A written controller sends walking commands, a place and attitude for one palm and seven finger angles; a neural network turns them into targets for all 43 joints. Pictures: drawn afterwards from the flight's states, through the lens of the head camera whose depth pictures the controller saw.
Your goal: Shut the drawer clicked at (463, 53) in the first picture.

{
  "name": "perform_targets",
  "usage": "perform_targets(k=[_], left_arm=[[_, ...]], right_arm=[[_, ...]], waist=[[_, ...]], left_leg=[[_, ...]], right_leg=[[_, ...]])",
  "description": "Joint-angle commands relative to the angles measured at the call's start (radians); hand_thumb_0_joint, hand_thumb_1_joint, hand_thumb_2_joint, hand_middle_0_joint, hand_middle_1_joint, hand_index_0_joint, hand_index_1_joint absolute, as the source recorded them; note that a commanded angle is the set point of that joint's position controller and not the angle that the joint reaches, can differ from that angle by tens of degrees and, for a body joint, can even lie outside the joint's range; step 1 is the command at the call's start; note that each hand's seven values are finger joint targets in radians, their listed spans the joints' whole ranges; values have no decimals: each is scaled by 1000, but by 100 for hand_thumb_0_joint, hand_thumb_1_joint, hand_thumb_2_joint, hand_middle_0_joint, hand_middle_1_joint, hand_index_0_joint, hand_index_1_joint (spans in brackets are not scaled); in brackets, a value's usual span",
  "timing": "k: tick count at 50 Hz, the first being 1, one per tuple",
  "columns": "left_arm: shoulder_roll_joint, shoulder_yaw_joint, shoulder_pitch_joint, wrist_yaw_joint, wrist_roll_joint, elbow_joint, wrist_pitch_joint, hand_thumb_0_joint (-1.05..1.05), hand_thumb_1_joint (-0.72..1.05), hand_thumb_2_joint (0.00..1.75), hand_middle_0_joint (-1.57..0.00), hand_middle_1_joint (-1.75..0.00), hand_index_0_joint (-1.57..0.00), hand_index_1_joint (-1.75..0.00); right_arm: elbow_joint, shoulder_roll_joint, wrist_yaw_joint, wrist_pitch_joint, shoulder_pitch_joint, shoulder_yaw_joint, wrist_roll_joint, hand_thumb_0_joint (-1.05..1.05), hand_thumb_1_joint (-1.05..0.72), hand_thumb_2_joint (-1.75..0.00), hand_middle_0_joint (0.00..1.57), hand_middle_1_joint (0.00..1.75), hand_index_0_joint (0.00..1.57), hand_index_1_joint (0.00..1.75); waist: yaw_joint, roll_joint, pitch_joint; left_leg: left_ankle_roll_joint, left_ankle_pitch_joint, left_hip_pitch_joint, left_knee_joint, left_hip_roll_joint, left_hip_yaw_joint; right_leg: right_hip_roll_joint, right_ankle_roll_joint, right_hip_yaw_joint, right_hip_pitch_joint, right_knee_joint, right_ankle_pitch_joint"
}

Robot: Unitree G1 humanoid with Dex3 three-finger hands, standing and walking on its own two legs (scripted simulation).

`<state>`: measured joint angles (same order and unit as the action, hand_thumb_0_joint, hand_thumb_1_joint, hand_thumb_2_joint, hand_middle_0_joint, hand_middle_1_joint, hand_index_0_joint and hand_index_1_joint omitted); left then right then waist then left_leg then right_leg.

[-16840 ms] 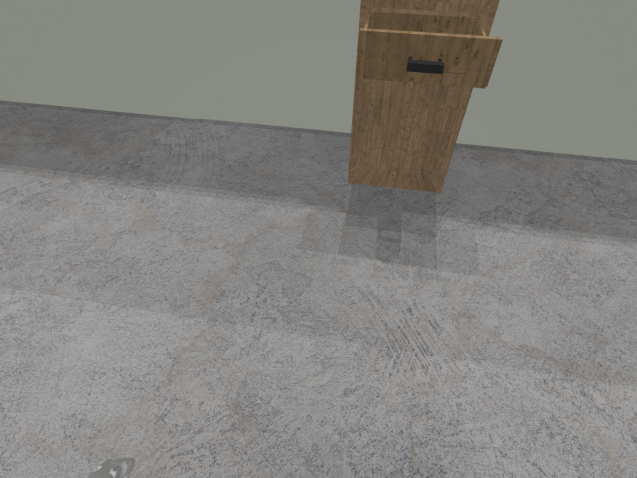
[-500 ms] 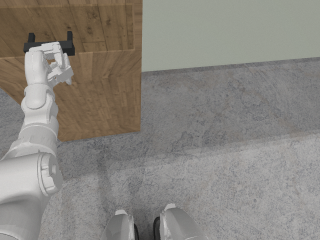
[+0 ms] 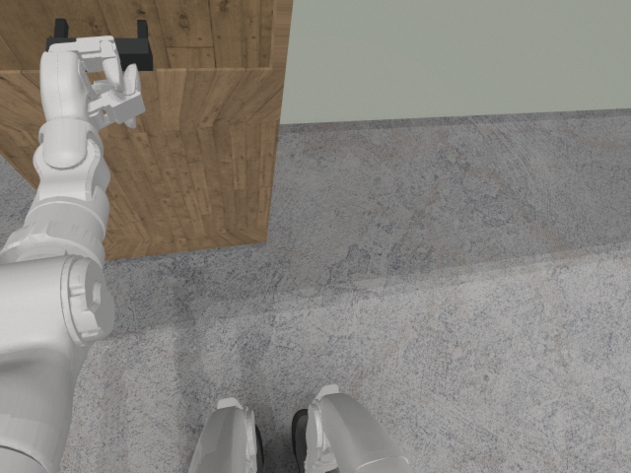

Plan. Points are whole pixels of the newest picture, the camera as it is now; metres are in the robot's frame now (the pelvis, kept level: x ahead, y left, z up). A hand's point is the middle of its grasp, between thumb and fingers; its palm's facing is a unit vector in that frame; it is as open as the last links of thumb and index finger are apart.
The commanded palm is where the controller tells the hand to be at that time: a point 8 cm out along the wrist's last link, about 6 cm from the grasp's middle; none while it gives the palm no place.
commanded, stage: pull the fist back off the drawer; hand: left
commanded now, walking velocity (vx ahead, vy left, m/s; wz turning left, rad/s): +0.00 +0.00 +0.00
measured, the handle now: (102, 41) +0.63 +0.18 +0.08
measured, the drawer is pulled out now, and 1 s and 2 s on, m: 0.00 0.00 0.00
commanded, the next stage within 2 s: draw the hand back to the body in 0.50 s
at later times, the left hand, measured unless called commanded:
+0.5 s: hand (123, 107) +0.53 +0.16 +0.07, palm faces +0.10 -0.99 -0.03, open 3.2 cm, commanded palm +0.50 +0.19 +0.08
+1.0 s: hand (59, 160) +0.42 +0.19 +0.13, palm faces +0.12 -0.99 -0.03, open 3.3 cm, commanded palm +0.39 +0.22 +0.15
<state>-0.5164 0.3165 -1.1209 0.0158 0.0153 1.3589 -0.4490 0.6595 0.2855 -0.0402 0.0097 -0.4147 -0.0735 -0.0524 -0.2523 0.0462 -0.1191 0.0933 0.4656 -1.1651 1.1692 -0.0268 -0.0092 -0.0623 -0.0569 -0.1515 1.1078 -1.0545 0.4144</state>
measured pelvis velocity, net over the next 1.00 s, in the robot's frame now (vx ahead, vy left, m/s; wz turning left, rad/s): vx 0.06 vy -0.01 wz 0.00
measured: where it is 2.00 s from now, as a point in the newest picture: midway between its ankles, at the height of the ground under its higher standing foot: outside the picture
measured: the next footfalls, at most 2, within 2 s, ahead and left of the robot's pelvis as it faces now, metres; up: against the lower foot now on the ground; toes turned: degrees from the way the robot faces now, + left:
none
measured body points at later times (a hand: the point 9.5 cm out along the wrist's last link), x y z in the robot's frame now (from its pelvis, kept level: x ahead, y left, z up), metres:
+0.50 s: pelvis +0.04 +0.01 +0.02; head +0.16 +0.02 +0.45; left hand +0.52 +0.21 +0.08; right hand +0.03 -0.25 -0.09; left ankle +0.03 +0.05 -0.64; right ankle +0.04 -0.09 -0.64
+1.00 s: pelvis +0.06 -0.01 +0.06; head +0.12 -0.01 +0.51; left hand +0.41 +0.24 +0.14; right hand +0.18 -0.26 -0.04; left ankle +0.03 +0.06 -0.64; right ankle +0.04 -0.09 -0.64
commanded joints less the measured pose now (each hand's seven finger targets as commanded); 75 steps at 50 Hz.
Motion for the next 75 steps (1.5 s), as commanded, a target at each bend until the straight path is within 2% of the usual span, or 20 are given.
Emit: perform_targets(k=[1, 3, 8, 18, 20, 23, 28, 30, 34, 35, 39, 42, 45, 48, 52, 55, 56, 58, 65, 75], left_arm=[[-210, 46, -601, -43, -26, -252, -55, 0, 90, 90, -140, -160, -140, -160], [-189, 41, -583, -40, -29, -295, -66, 0, 90, 90, -140, -160, -140, -160], [-164, 52, -468, -37, -42, -326, -76, 0, 90, 90, -140, -160, -140, -160], [-122, 73, -125, -37, -63, -442, -87, 0, 90, 90, -140, -160, -140, -160], [-59, 35, -39, -25, -72, -504, -86, 0, 90, 90, -140, -160, -140, -160], [40, -47, -77, -7, -90, -545, -84, 0, 90, 90, -140, -160, -140, -160], [65, -58, -88, -7, -115, -580, -90, 0, 90, 90, -140, -160, -140, -160], [51, -44, -57, -11, -111, -592, -97, 0, 90, 90, -140, -160, -140, -160], [32, -33, 207, -1, -137, -844, -82, 0, 90, 90, -140, -160, -140, -160], [23, -25, 261, 2, -148, -894, -63, 0, 90, 90, -140, -160, -140, -160], [54, -35, 476, 17, -185, -985, 36, 0, 90, 90, -140, -160, -140, -160], [85, -51, 559, 28, -212, -1021, 94, 0, 90, 90, -140, -160, -140, -160], [105, -81, 567, 46, -222, -1120, 102, 0, 90, 90, -140, -160, -140, -160], [116, -119, 610, 82, -236, -1270, 99, 0, 90, 90, -140, -160, -140, -160], [85, -84, 697, 115, -263, -1274, 142, 0, 90, 90, -140, -160, -140, -160], [64, -61, 742, 125, -278, -1315, 183, 0, 90, 90, -140, -160, -140, -160], [-31, -88, 782, 35, -166, -1394, 209, 0, 90, 90, -140, -160, -140, -160], [21, -111, 845, -27, -159, -1453, 250, 0, 90, 90, -140, -160, -140, -160], [39, -120, 990, -98, -123, -1571, 314, 0, 90, 90, -140, -160, -140, -160], [35, -68, 1228, -112, -112, -1813, 321, 0, 90, 90, -140, -160, -140, -160]], right_arm=[[-29, 214, 7, -6, -199, 74, 4, 0, -90, -90, 20, 30, 20, 30], [-40, 210, 3, -5, -197, 78, 3, 0, -90, -90, 20, 30, 20, 30], [-49, 209, -7, 6, -190, 87, 5, 0, -90, -90, 20, 30, 20, 30], [-104, 175, -19, 53, -166, 97, 20, 0, -90, -90, 20, 30, 20, 30], [-120, 162, -24, 67, -153, 104, 27, 0, -90, -90, 20, 30, 20, 30], [-107, 149, -26, 77, -142, 111, 34, 0, -90, -90, 20, 30, 20, 30], [-83, 150, -15, 77, -130, 123, 38, 0, -90, -90, 20, 30, 20, 30], [-78, 147, -16, 77, -123, 126, 38, 0, -90, -90, 20, 30, 20, 30], [-145, 136, -20, 76, -89, 130, 55, 0, -90, -90, 20, 30, 20, 30], [-155, 132, -18, 75, -80, 130, 62, 0, -90, -90, 20, 30, 20, 30], [-201, 119, -1, 65, -29, 124, 91, 0, -90, -90, 20, 30, 20, 30], [-224, 116, 16, 48, 30, 113, 107, 0, -90, -90, 20, 30, 20, 30], [-226, 111, 32, 24, 62, 108, 113, 0, -90, -90, 20, 30, 20, 30], [-235, 105, 41, -8, 85, 106, 113, 0, -90, -90, 20, 30, 20, 30], [-238, 111, 58, -41, 141, 97, 116, 0, -90, -90, 20, 30, 20, 30], [-259, 109, 70, -60, 191, 85, 123, 0, -90, -90, 20, 30, 20, 30], [-267, 88, 81, -38, 258, 92, 120, 0, -90, -90, 20, 30, 20, 30], [-285, 77, 96, -33, 286, 81, 121, 0, -90, -90, 20, 30, 20, 30], [-262, 69, 114, -38, 333, 56, 108, 0, -90, -90, 20, 30, 20, 30], [-243, 63, 101, -83, 352, 56, 85, 0, -90, -90, 20, 30, 20, 30]], waist=[[-62, 172, -473], [-45, 209, -501], [-11, 180, -509], [84, 95, -516], [100, 94, -529], [61, 86, -460], [59, 90, -442], [77, 106, -476], [170, 172, -659], [176, 125, -654], [187, -29, -505], [182, -99, -344], [178, -10, -296], [187, 102, -359], [198, 0, -277], [218, -19, -238], [262, -12, -241], [249, -29, -169], [257, 1, -37], [282, 26, 5]], left_leg=[[-64, -75, 490, -199, 64, -209], [-74, -111, 537, -207, 67, -219], [-90, -170, 594, -220, 79, -229], [-82, -380, 562, -224, 56, -110], [-90, -474, 608, -225, 61, -103], [-87, -508, 638, -218, 69, -106], [-95, -568, 669, -210, 68, -106], [-104, -631, 699, -201, 67, -106], [-124, -871, 870, -237, 70, -102], [-118, -874, 857, -249, 69, -94], [-71, -726, 709, -313, 50, -35], [-49, -482, 602, -371, 28, -1], [-54, -520, 672, -398, 31, -14], [-70, -640, 811, -400, 39, -35], [-64, -460, 770, -448, 33, -43], [-54, -367, 743, -492, 24, -41], [-49, -335, 787, -541, 26, -33], [-45, -276, 787, -580, 31, -34], [-47, -294, 933, -708, 45, -53], [-62, -413, 1066, -803, 56, -72]], right_leg=[[9, 26, 125, -63, 131, -8], [10, 23, 119, -61, 120, -27], [6, 21, 108, -68, 115, -55], [-6, 17, 124, -301, 146, -204], [-7, 17, 120, -323, 147, -268], [-8, 23, 119, -279, 158, -286], [-2, 28, 120, -264, 151, -317], [-1, 27, 121, -273, 144, -346], [-1, 24, 126, -435, 166, -477], [-1, 27, 127, -489, 181, -516], [10, 38, 146, -665, 241, -624], [19, 45, 160, -723, 302, -565], [22, 39, 156, -707, 321, -538], [23, 33, 152, -694, 327, -537], [26, 33, 144, -722, 373, -436], [36, 30, 150, -770, 404, -378], [69, 22, 208, -836, 466, -337], [75, 31, 210, -852, 515, -282], [65, 17, 189, -902, 615, -263], [59, 9, 173, -997, 689, -335]])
